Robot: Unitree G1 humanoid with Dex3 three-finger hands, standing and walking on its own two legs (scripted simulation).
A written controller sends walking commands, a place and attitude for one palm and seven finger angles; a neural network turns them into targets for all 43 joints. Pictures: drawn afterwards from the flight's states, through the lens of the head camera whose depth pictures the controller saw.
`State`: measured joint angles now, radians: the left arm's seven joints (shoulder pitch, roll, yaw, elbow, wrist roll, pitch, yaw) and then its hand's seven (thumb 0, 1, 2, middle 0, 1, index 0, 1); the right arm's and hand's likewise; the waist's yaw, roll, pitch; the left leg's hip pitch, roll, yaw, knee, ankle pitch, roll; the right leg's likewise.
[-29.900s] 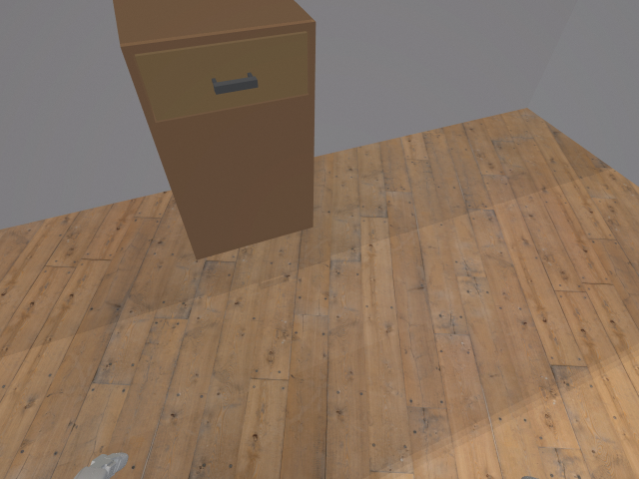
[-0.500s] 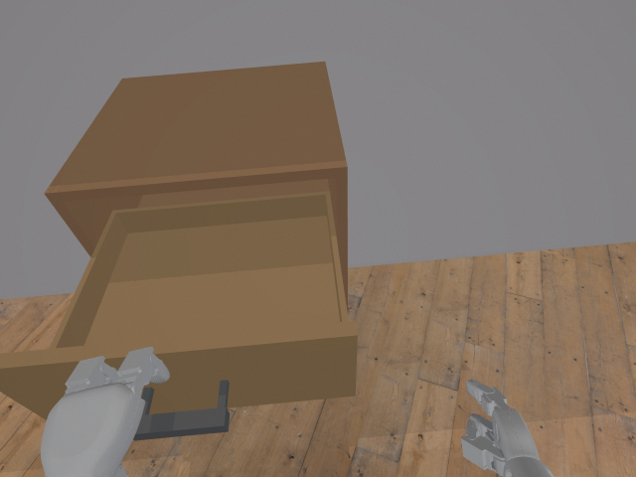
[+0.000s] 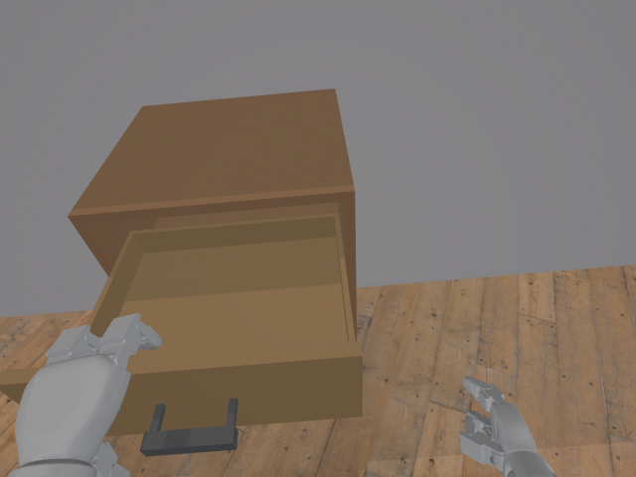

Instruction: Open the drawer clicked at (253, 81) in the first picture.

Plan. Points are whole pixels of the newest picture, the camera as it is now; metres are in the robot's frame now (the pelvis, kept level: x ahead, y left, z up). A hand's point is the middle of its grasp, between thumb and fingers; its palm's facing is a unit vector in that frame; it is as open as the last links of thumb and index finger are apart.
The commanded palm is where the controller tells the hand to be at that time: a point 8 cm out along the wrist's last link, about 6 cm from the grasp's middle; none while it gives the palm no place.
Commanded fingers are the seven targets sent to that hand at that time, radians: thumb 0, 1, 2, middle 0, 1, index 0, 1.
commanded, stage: lift the hand off the handle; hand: left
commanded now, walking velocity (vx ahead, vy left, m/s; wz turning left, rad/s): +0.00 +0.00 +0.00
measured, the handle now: (193, 424) +0.19 +0.21 -0.04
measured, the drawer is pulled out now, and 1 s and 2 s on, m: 0.30 0.30 0.30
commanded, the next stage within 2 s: draw the hand back to the body in 0.14 s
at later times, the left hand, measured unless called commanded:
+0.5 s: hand (98, 404) +0.15 +0.25 +0.11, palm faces +0.12 -0.12 -0.99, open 13.8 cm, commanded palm +0.12 +0.24 +0.17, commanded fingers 0.00 -0.50 0.30 -0.30 -1.20 -0.30 -1.20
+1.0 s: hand (119, 382) +0.17 +0.23 +0.13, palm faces +0.33 -0.81 -0.49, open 13.6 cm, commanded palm +0.12 +0.27 +0.18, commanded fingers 0.00 -0.19 0.44 -0.28 -1.00 -0.28 -1.00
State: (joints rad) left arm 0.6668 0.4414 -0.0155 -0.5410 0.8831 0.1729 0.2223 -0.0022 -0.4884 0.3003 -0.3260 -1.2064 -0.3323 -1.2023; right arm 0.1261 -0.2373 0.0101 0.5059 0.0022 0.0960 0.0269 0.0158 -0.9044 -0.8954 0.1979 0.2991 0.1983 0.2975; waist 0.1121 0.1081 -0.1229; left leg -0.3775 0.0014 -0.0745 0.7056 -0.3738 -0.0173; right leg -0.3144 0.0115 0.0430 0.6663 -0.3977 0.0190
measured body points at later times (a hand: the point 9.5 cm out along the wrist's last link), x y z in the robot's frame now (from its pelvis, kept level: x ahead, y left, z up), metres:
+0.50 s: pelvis +0.00 +0.00 +0.01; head -0.02 -0.04 +0.46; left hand +0.14 +0.25 +0.17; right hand +0.23 -0.20 -0.07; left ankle +0.00 +0.13 -0.72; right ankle -0.03 -0.14 -0.72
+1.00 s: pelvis +0.00 +0.00 +0.01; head -0.01 -0.01 +0.46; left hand +0.14 +0.27 +0.16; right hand +0.22 -0.19 -0.05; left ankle +0.00 +0.13 -0.72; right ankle -0.03 -0.14 -0.72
